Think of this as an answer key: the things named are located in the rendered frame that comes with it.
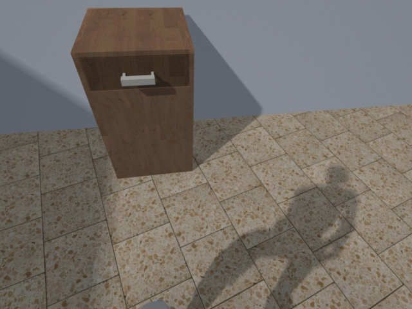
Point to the drawer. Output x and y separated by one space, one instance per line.
104 73

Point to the cabinet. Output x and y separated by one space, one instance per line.
146 131

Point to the handle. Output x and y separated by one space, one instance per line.
138 80

